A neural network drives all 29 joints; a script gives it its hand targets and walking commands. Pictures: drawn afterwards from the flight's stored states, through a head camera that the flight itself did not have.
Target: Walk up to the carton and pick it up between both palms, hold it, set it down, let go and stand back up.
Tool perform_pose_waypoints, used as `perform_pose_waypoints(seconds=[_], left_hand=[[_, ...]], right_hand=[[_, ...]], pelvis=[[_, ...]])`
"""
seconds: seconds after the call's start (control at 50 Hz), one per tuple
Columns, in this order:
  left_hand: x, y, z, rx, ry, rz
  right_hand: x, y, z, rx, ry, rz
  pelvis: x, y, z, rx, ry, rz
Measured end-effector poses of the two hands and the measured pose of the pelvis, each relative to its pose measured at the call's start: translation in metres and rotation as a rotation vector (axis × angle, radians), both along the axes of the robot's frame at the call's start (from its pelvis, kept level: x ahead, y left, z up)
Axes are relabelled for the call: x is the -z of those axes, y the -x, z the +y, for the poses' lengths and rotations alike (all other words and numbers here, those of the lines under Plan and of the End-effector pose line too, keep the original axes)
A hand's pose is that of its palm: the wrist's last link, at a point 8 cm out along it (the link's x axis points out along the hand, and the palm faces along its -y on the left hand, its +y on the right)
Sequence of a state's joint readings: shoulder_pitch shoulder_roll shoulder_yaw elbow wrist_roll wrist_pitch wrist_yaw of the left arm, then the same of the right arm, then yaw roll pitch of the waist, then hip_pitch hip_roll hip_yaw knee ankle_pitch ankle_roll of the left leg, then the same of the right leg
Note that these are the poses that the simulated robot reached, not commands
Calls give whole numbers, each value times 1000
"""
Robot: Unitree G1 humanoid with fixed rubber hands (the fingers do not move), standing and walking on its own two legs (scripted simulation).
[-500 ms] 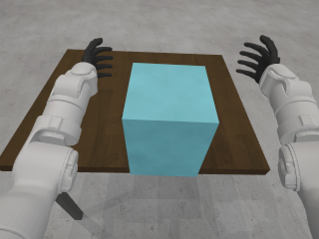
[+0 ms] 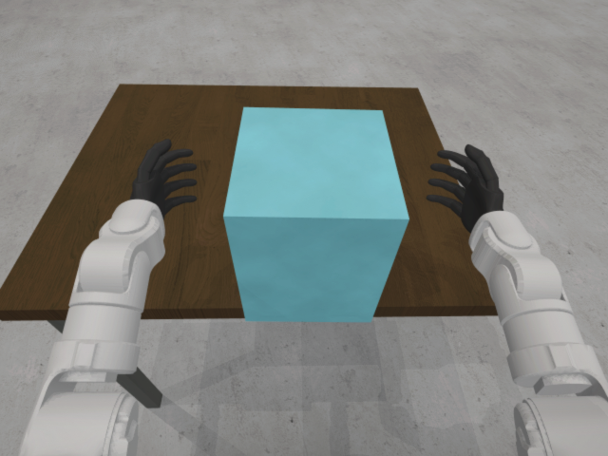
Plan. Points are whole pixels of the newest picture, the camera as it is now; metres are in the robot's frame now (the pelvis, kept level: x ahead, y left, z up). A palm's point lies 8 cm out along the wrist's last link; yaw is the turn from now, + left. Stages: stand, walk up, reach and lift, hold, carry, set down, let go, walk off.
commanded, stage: set down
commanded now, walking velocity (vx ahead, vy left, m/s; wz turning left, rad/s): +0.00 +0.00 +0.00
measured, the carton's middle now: (310, 220) +0.44 +0.01 +0.05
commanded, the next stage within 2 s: none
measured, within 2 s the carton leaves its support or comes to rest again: neither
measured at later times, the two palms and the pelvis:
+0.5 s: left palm (148, 264) +0.32 +0.21 +0.10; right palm (487, 282) +0.32 -0.21 +0.08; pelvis +0.01 +0.01 +0.00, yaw -1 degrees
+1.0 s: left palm (144, 339) +0.25 +0.21 +0.03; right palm (484, 365) +0.24 -0.21 +0.02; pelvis +0.03 +0.01 +0.00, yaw -1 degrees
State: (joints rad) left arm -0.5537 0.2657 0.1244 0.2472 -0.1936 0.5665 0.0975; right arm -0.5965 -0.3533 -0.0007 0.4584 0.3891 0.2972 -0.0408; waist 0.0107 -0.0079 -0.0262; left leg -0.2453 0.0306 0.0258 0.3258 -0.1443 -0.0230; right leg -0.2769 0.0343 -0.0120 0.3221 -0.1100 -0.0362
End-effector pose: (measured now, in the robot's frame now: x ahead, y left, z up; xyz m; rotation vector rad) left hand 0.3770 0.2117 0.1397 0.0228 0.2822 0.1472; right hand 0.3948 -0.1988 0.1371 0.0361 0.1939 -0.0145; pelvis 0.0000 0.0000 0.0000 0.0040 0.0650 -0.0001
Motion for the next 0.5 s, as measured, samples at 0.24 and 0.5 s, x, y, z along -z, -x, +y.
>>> perform_pose_waypoints(seconds=[0.24,0.5], left_hand=[[20,23,-6,-14,15,35],[44,60,-3,-15,-2,39]], right_hand=[[16,31,-23,72,10,60],[56,73,-11,46,-9,41]], pelvis=[[0,2,3,8,-5,-46],[-2,-12,5,12,0,-72]])
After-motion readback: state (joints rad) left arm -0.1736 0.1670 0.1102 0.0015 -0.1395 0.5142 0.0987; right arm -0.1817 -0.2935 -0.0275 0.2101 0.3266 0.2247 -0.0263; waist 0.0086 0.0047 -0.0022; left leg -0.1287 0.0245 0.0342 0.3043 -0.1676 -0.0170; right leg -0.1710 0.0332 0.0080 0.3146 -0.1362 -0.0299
